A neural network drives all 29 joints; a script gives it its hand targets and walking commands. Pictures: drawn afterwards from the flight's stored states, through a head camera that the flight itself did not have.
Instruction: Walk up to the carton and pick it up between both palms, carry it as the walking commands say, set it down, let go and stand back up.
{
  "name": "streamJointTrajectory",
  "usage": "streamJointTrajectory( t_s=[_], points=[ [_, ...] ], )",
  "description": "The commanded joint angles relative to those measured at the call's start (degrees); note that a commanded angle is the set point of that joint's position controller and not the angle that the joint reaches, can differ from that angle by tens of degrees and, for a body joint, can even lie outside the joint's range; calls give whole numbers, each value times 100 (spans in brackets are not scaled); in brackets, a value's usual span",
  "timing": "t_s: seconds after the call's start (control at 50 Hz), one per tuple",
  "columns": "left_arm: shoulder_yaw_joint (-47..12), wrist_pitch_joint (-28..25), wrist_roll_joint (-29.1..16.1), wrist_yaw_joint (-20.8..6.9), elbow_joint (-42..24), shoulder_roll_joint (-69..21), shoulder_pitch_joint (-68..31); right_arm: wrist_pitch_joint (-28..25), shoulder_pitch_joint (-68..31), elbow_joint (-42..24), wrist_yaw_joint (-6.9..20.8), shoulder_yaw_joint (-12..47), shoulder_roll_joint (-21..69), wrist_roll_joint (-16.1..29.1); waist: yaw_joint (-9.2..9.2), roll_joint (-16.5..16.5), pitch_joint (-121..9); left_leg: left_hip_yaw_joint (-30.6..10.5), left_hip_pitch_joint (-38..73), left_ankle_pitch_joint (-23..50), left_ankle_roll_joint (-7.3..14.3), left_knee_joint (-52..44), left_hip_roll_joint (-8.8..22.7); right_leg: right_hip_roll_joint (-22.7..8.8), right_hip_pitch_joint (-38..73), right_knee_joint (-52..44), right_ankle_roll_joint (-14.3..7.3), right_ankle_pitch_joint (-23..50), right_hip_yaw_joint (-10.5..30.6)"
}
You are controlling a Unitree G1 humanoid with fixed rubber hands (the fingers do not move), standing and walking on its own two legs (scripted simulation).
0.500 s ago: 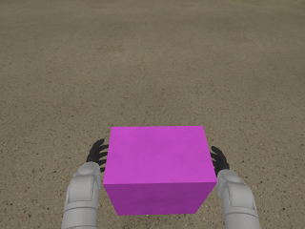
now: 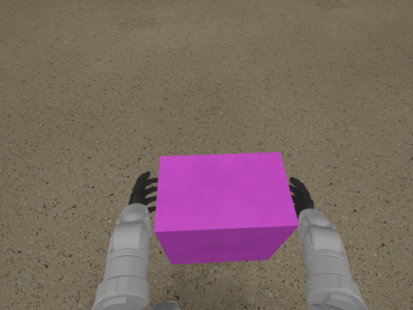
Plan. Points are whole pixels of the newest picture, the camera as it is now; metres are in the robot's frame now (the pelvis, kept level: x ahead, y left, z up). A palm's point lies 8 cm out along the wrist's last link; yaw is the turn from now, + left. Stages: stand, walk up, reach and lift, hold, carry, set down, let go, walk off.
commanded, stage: set down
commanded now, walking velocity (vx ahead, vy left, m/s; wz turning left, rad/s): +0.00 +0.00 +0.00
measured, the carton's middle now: (220, 213) +0.33 -0.01 -0.07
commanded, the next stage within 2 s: none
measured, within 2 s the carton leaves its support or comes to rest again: neither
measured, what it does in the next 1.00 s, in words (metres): lowers itself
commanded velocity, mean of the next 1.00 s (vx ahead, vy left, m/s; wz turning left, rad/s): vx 0.00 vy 0.00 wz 0.00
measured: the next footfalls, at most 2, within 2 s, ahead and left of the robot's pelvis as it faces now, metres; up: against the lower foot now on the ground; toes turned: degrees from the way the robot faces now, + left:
none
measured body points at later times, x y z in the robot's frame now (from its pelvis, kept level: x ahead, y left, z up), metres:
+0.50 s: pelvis +0.01 -0.03 -0.04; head +0.13 -0.02 +0.39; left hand +0.34 +0.17 -0.10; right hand +0.35 -0.18 -0.11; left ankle +0.06 +0.10 -0.72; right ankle +0.01 -0.12 -0.72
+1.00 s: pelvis -0.03 -0.02 -0.12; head +0.15 -0.01 +0.29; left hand +0.36 +0.17 -0.19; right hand +0.38 -0.18 -0.19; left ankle +0.06 +0.10 -0.72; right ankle +0.01 -0.12 -0.72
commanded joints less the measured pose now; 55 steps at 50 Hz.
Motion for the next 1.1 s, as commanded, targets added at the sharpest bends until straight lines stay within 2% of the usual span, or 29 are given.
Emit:
streamJointTrajectory(
  t_s=[0.0,0.06,0.08,0.12,0.14,0.18,0.22,0.24,0.26,0.32,0.34,0.38,0.46,0.48,0.5,0.58,0.62,0.64,0.66,0.72,0.74,0.82,0.84,0.86,0.94,0.96,1.02,1.04,1.08],
  points=[
    [-3635,-501,-1204,-1310,-550,-4834,-3317,-343,-3337,-720,1209,3133,5198,920,28,281,-3256,-881,2077,1809,-77,-186,-17,260,-973,-568,-267,1359,199],
    [-3941,-634,-1286,-1223,-652,-4683,-3211,-421,-3195,-893,1147,3420,5163,1076,-15,248,-3830,-902,2353,2369,-111,23,-21,307,-1058,-363,-187,1632,171],
    [-3853,-704,-1213,-1224,-675,-4601,-3236,-459,-3239,-793,1130,3425,5069,1086,152,407,-3766,-842,1988,2404,-119,162,-104,276,-1103,-289,-201,1711,275],
    [-3969,-849,-1314,-1236,-736,-4485,-3318,-553,-3240,-979,1005,3590,5228,1158,96,183,-4054,-877,1737,2498,-54,382,-130,270,-1056,-165,-115,2071,335],
    [-3924,-927,-1321,-1250,-644,-4350,-3207,-602,-3264,-992,952,3797,5315,1242,286,117,-4170,-893,1630,2650,-20,482,-170,247,-1165,-51,-69,2327,389],
    [-3883,-1036,-1341,-1310,-452,-4240,-3402,-690,-3337,-895,811,3697,5267,1166,78,-81,-4070,-900,1099,2213,50,678,-186,261,-1267,60,-25,2135,443],
    [-3500,-1044,-1078,-1350,105,-4068,-3093,-732,-3368,-589,739,3566,5203,1035,194,-16,-3735,-872,809,1868,93,739,-196,232,-1700,129,-13,1763,481],
    [-3506,-1039,-1065,-1392,230,-4098,-3188,-766,-3282,-689,671,3433,5160,915,-45,-105,-3800,-857,657,1710,98,874,-224,266,-1784,167,33,1696,435],
    [-3570,-1116,-1118,-1410,146,-4257,-2986,-815,-3289,-640,675,3681,5374,1051,234,74,-4151,-827,616,2058,75,922,-269,242,-1610,283,24,2083,532],
    [-3893,-1401,-1446,-1391,-340,-4400,-3534,-1005,-3291,-773,584,3875,5483,1163,135,-113,-5212,-853,318,2551,3,1225,-289,250,-1244,635,118,3104,558],
    [-3864,-1436,-1415,-1351,-237,-4351,-3367,-1076,-3278,-667,570,3957,5558,1279,338,-27,-5204,-827,308,2681,10,1226,-303,289,-1409,792,113,3030,482],
    [-3678,-1484,-1299,-1397,112,-4122,-3303,-1169,-3364,-681,429,3774,5341,1137,117,-148,-4946,-784,-188,2313,26,1414,-312,250,-1621,791,163,2870,555],
    [-3749,-1748,-1422,-1421,-48,-3948,-3779,-1367,-3600,-623,206,3871,5333,1190,85,-111,-5625,-726,-784,2092,-10,1743,-406,240,-1509,1150,258,3127,635],
    [-3597,-1734,-1316,-1371,128,-3830,-3660,-1359,-3592,-429,176,3891,5371,1218,305,-74,-5398,-737,-1013,2153,-38,1812,-387,207,-1736,1191,271,3154,757],
    [-3546,-1778,-1304,-1374,58,-3715,-3779,-1364,-3635,-510,101,3839,5464,1195,126,-229,-5626,-671,-1178,1922,-12,1953,-415,248,-1659,1270,325,3100,728],
    [-3511,-1746,-1360,-1284,270,-3809,-4042,-1391,-4426,-629,41,4074,5392,1522,499,204,-5881,-606,-1522,1542,-40,2156,-486,301,-1874,1516,296,2176,708],
    [-3549,-1746,-1432,-1261,194,-3812,-4187,-1413,-4396,-664,-18,4086,5249,1454,273,42,-6257,-596,-1727,1659,-110,2367,-496,330,-1862,1674,324,2460,662],
    [-3524,-1744,-1452,-1234,134,-3757,-4319,-1403,-4684,-756,-21,4159,5408,1636,478,135,-6360,-569,-1763,1447,-78,2443,-507,326,-1902,1778,334,2131,684],
    [-3575,-1718,-1505,-1220,135,-3877,-4418,-1351,-4693,-754,-40,4050,5286,1526,191,53,-6367,-550,-1833,1406,-85,2455,-515,444,-2033,1855,338,1930,501],
    [-3438,-1661,-1476,-1133,186,-3891,-4736,-1281,-4957,-585,-33,3886,5289,1545,318,193,-6273,-480,-2062,1025,-99,2670,-543,493,-2496,1975,252,1222,534],
    [-3546,-1636,-1537,-1141,247,-3942,-4839,-1262,-5006,-587,-43,3878,5349,1543,111,51,-6310,-492,-2246,899,-69,2779,-544,486,-2444,2035,274,1168,487],
    [-3548,-1547,-1593,-1023,296,-4048,-5154,-1208,-5262,-483,5,3810,5219,1588,63,59,-6504,-500,-2143,796,-132,3001,-573,598,-3082,2256,188,703,329],
    [-3355,-1544,-1459,-962,386,-3993,-5152,-1233,-5537,-305,61,3686,4992,1565,308,298,-6323,-476,-2379,871,-171,3053,-564,556,-3429,2441,145,748,344],
    [-3434,-1536,-1589,-956,322,-4136,-5364,-1246,-5604,-414,75,3689,5057,1537,-5,94,-6538,-484,-2387,741,-165,3147,-595,624,-3329,2476,134,647,245],
    [-3240,-1408,-1460,-878,706,-4290,-5332,-1187,-5779,-125,187,3417,4851,1521,-50,269,-6255,-505,-2495,641,-253,3290,-570,637,-3987,2667,73,508,136],
    [-3334,-1402,-1475,-871,624,-4386,-5433,-1173,-5789,-93,225,3504,5054,1572,109,212,-6423,-504,-2437,641,-223,3300,-581,649,-4046,2774,106,473,71],
    [-3489,-1405,-1747,-772,150,-4417,-6049,-1098,-5900,-67,292,3463,5006,1595,-118,180,-6828,-466,-2366,572,-274,3496,-596,694,-4064,2912,80,382,3],
    [-3307,-1356,-1558,-740,462,-4223,-5927,-1112,-6138,11,346,3333,4845,1621,132,299,-6585,-505,-2494,559,-268,3524,-590,649,-4476,3040,55,312,7],
    [-3459,-1338,-1679,-673,290,-4412,-6202,-1110,-6267,-32,392,3396,4739,1695,-72,418,-7040,-492,-2304,656,-322,3684,-587,678,-4536,3133,24,372,-7]
  ],
)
